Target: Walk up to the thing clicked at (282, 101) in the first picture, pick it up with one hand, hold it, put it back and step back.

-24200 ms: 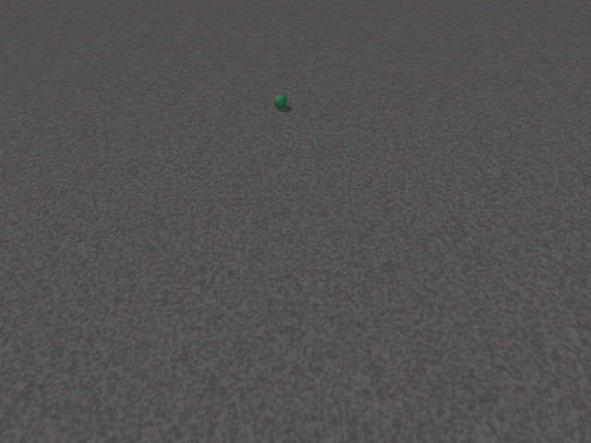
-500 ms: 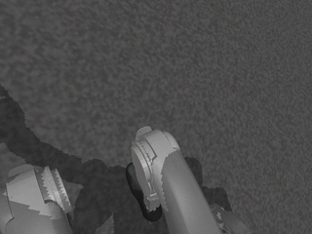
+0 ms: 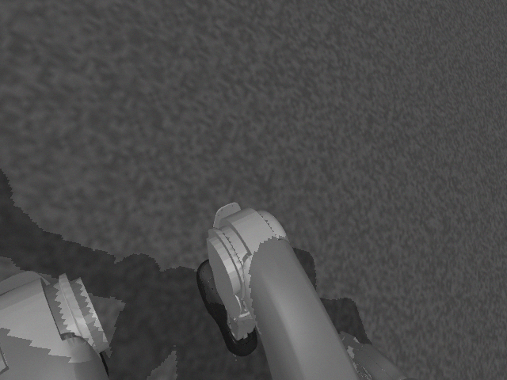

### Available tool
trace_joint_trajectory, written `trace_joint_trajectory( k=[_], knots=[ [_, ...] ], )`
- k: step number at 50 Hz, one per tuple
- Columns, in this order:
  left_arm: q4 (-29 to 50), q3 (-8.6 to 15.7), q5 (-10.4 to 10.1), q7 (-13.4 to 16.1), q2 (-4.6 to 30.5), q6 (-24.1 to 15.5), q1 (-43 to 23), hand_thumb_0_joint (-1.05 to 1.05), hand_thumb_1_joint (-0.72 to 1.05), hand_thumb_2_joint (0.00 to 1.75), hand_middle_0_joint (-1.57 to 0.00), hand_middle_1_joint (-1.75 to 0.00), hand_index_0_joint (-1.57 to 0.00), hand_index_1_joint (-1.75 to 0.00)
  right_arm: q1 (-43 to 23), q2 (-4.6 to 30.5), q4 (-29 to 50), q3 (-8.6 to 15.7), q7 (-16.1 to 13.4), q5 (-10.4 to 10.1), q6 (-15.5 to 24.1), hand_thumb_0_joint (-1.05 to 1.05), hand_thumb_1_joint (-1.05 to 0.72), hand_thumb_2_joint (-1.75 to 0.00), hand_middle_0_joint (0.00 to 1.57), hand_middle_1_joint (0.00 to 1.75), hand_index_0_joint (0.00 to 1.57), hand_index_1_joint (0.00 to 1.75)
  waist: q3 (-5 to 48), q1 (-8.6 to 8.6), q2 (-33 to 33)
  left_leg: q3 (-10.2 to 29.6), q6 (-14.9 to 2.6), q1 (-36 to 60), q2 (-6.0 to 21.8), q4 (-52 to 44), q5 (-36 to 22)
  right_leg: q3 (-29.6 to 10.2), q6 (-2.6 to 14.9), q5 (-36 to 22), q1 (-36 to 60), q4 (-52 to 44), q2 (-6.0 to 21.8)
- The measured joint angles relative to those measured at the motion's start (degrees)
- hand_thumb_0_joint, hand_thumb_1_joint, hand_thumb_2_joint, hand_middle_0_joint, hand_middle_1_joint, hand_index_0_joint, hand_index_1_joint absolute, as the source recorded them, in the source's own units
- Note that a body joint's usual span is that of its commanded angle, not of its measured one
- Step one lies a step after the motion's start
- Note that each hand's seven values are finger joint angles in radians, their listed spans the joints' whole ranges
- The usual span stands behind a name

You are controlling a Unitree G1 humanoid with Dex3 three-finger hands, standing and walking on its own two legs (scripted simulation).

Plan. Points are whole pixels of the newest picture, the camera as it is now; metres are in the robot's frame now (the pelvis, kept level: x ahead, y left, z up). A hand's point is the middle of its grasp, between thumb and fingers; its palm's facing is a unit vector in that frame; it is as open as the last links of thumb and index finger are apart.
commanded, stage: close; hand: left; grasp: from above
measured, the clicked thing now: out of the picture +0.47 +0.34 -0.27
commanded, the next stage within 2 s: settle in 1.62 s
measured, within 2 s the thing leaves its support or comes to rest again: neither
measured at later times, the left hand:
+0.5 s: hand out of the picture +0.46 +0.34 -0.24, palm faces -0.42 -0.14 -0.90, open 12.1 cm
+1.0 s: hand out of the picture +0.45 +0.35 -0.24, palm faces -0.44 -0.15 -0.89, open 11.1 cm
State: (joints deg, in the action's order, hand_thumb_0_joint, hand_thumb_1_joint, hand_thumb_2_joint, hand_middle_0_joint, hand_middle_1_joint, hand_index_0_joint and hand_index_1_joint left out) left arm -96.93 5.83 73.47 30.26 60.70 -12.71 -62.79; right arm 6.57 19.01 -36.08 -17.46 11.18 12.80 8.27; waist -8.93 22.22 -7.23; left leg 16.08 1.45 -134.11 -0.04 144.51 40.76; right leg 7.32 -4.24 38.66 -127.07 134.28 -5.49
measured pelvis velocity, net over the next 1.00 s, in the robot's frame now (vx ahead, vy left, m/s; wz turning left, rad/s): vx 0.00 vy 0.00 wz -0.01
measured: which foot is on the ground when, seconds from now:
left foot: down 0.00-1.00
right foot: down 0.00-1.00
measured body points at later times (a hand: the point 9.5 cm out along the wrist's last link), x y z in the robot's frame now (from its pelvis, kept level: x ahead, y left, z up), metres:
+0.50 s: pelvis +0.00 +0.00 +0.00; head +0.28 +0.14 +0.32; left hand +0.47 +0.35 -0.19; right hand +0.06 -0.25 -0.05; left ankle +0.06 +0.13 -0.28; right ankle +0.12 -0.13 -0.28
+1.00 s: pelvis +0.00 +0.00 +0.00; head +0.27 +0.14 +0.32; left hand +0.47 +0.35 -0.19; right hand +0.05 -0.25 -0.05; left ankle +0.06 +0.13 -0.28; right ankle +0.12 -0.13 -0.28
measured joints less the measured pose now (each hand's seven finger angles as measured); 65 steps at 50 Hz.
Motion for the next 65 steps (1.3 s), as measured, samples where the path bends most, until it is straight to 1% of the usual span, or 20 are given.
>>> trace_joint_trajectory(
  k=[5, 12, 15, 22, 28, 32, 38, 42, 46, 54, 60, 65],
  knots=[
    [0.1, 0.1, 0.1, 0.2, 0.6, -0.5, -0.1, 0.00, -0.45, 1.07, -0.11, -1.13, -0.12, -1.12, 0.1, 0.2, 0.2, -0.3, 0.1, 0.1, 0.4, 0.00, -0.91, -0.91, 0.20, 0.30, 0.20, 0.30, -0.6, 0.07, -0.5, 0.1, 0.01, 0.1, 0.1, 0.2, 0.0, 0.1, 0.28, -0.1, 0.1, 0.1, -0.1],
    [-0.1, -0.1, 0.7, 1.0, 0.8, -0.9, 0.0, 0.00, -0.37, 0.99, -0.13, -1.14, -0.16, -1.11, 0.0, 0.4, 0.3, -0.7, 0.4, 0.6, 0.7, 0.00, -0.91, -0.91, 0.20, 0.30, 0.20, 0.30, -0.8, 0.00, -0.8, 0.5, 0.17, 0.2, 0.1, 0.5, 0.1, 0.5, 0.20, -0.2, 0.1, 0.2, 0.0],
    [-0.4, -0.2, 0.6, 1.7, 0.8, -0.7, 0.0, 0.00, -0.33, 0.96, -0.15, -1.14, -0.18, -1.10, -0.4, 0.5, 0.3, -0.9, 0.5, 0.8, 0.9, 0.00, -0.91, -0.90, 0.20, 0.30, 0.20, 0.30, -0.8, 0.02, -0.9, 0.7, 0.12, 0.1, 0.1, 0.6, 0.2, 0.5, -0.18, -0.3, 0.2, 0.1, -0.1],
    [-0.6, -0.8, 0.2, 2.3, 0.4, 0.1, -0.3, 0.00, -0.26, 0.89, -0.19, -1.11, -0.23, -1.06, -0.9, 0.4, 0.4, -0.9, 0.5, 0.7, 1.7, 0.00, -0.91, -0.90, 0.20, 0.30, 0.20, 0.30, -0.8, 0.07, -1.0, 0.7, 0.03, 0.1, 0.2, 0.6, 0.2, 0.6, 0.02, -0.3, 0.1, 0.0, -0.1],
    [-0.1, -0.5, -0.2, 2.1, 0.2, 1.0, -0.3, 0.00, -0.20, 0.84, -0.23, -1.08, -0.28, -1.03, -0.9, 0.5, 0.6, -0.9, 0.8, 0.4, 2.1, 0.00, -0.91, -0.90, 0.20, 0.30, 0.20, 0.30, -0.6, 0.16, -0.9, 0.6, -0.06, 0.1, 0.3, 0.5, 0.2, 0.6, 0.05, -0.3, 0.3, -0.1, 0.0],
    [-0.3, 0.2, -0.8, 1.3, 0.6, 1.4, 0.1, 0.00, -0.17, 0.81, -0.26, -1.06, -0.30, -1.00, -0.8, 0.7, 0.9, -0.7, 0.8, 0.2, 2.1, 0.00, -0.91, -0.90, 0.20, 0.30, 0.20, 0.30, -0.8, 0.33, -0.8, 0.6, -0.17, 0.1, 0.2, 0.5, 0.1, 0.6, 0.04, -0.3, 0.4, -0.2, 0.1],
    [0.3, 0.2, -1.4, 0.2, 1.0, 0.7, 0.6, 0.00, -0.11, 0.79, -0.30, -1.04, -0.34, -0.98, -0.4, 0.9, 0.9, -0.7, 0.8, 0.2, 1.6, 0.00, -0.91, -0.90, 0.20, 0.30, 0.20, 0.30, -1.1, 0.03, -0.7, 0.5, -0.29, 0.1, 0.2, 0.4, -0.1, 0.6, 0.07, -0.5, 0.4, -0.2, 0.1],
    [0.2, -0.3, -1.2, 0.1, 1.3, -0.2, 0.5, 0.00, -0.09, 0.77, -0.33, -1.03, -0.35, -0.97, -0.2, 1.0, 0.7, -0.9, 0.7, 0.4, 1.1, 0.00, -0.91, -0.90, 0.20, 0.30, 0.20, 0.30, -1.2, -0.11, -0.8, 0.6, -0.23, 0.2, 0.2, 0.4, -0.1, 0.7, 0.21, -0.5, 0.5, -0.3, 0.1],
    [-0.1, -0.8, -0.5, 0.2, 1.6, -1.0, 0.3, 0.00, -0.08, 0.76, -0.36, -1.03, -0.36, -0.95, 0.0, 0.9, 0.6, -1.2, 0.7, 0.6, 1.0, 0.00, -0.91, -0.90, 0.20, 0.30, 0.20, 0.30, -1.3, -0.17, -1.0, 0.7, -0.13, 0.3, 0.2, 0.6, 0.0, 0.8, 0.23, -0.5, 0.6, -0.2, 0.2],
    [-1.0, -0.5, 0.3, 1.2, 2.1, -1.6, 0.0, 0.01, -0.06, 0.72, -0.44, -1.02, -0.38, -0.90, -0.2, 0.9, 0.7, -1.6, 0.6, 0.9, 1.3, 0.00, -0.91, -0.90, 0.20, 0.30, 0.20, 0.30, -1.6, -0.05, -1.1, 0.9, 0.02, 0.4, 0.2, 0.7, -0.1, 0.9, 0.03, -0.7, 0.6, 0.0, 0.2],
    [-1.4, -1.2, 0.1, 1.7, 1.9, -1.1, -0.4, 0.02, -0.04, 0.68, -0.51, -1.00, -0.40, -0.86, -0.3, 0.8, 0.8, -1.6, 0.4, 1.1, 1.8, 0.00, -0.90, -0.90, 0.20, 0.30, 0.20, 0.30, -1.6, 0.02, -1.1, 0.8, 0.01, 0.4, 0.4, 0.6, -0.2, 0.8, -0.11, -1.0, 0.5, -0.2, 0.1],
    [-1.8, -1.3, -0.1, 1.8, 1.9, -0.9, -0.6, 0.03, -0.02, 0.66, -0.56, -0.98, -0.42, -0.83, -0.2, 1.0, 0.9, -1.6, 0.2, 0.8, 2.2, 0.00, -0.90, -0.90, 0.20, 0.30, 0.20, 0.30, -1.7, 0.14, -0.9, 0.8, -0.01, 0.5, 0.4, 0.4, -0.3, 0.9, -0.04, -1.0, 0.5, -0.3, 0.1]
  ],
)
